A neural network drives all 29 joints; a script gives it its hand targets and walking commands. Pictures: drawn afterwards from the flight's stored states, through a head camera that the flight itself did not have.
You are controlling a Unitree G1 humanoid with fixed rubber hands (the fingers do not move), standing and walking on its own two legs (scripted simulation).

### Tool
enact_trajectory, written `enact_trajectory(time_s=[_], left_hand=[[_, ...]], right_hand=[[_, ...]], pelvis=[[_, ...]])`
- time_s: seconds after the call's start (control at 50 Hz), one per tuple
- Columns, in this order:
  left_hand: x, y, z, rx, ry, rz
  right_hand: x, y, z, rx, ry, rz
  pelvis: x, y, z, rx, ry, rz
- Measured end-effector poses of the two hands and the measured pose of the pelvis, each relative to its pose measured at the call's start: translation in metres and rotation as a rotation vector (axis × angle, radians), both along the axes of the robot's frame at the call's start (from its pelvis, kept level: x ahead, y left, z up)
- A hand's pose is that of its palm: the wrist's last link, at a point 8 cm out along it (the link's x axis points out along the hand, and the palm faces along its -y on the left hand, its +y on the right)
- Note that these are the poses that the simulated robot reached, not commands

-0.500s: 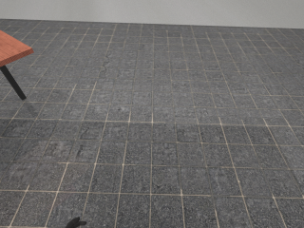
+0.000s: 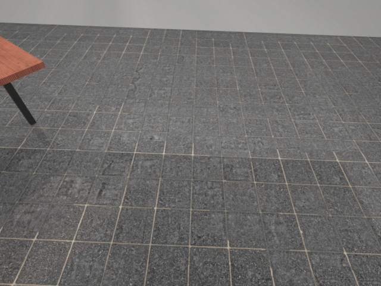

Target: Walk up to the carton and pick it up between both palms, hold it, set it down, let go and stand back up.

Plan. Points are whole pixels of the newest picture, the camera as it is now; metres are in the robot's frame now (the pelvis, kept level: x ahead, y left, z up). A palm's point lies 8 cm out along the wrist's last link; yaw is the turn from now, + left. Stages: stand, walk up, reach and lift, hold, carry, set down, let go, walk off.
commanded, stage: stand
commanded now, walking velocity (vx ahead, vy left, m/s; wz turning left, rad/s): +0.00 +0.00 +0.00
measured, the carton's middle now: out of the picture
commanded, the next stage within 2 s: none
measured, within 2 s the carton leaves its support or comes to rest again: neither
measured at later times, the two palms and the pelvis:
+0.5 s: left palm out of the picture +0.05 +0.24 -0.13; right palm out of the picture +0.05 -0.23 -0.12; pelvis +0.01 +0.00 +0.01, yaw +0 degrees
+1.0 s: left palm out of the picture -0.02 +0.22 -0.13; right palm out of the picture -0.01 -0.21 -0.13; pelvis +0.00 +0.01 +0.01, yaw +0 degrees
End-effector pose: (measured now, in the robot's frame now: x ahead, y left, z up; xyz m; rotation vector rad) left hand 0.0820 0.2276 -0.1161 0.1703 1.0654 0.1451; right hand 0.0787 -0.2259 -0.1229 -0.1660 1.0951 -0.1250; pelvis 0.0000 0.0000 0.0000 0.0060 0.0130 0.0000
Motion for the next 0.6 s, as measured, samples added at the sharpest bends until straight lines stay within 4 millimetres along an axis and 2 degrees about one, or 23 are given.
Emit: enact_trajectory(time_s=[0.14,0.3,0.48,0.6], left_hand=[[-0.004,-0.003,-0.005,-0.013,0.035,0.008],[-0.006,0.003,-0.007,-0.003,0.061,0.020],[-0.030,0.011,-0.010,0.008,0.153,0.049],[-0.044,0.008,-0.013,-0.001,0.196,0.053]], right_hand=[[-0.001,-0.006,0.003,-0.021,0.010,-0.032],[-0.012,-0.012,0.002,-0.041,0.069,-0.041],[-0.028,-0.008,-0.001,-0.037,0.137,-0.059],[-0.050,0.001,-0.005,-0.025,0.209,-0.081]], pelvis=[[0.006,0.000,0.003,-0.002,-0.008,-0.006],[0.008,0.000,0.004,-0.003,-0.013,0.000],[0.011,0.002,0.008,-0.006,-0.028,-0.001],[0.009,0.005,0.010,-0.007,-0.041,-0.006]])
